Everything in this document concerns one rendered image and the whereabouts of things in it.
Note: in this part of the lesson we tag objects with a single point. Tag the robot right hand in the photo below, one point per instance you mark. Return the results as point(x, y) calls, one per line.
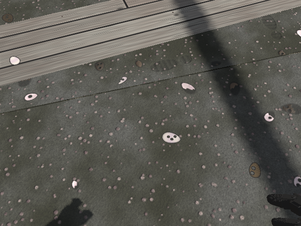
point(287, 202)

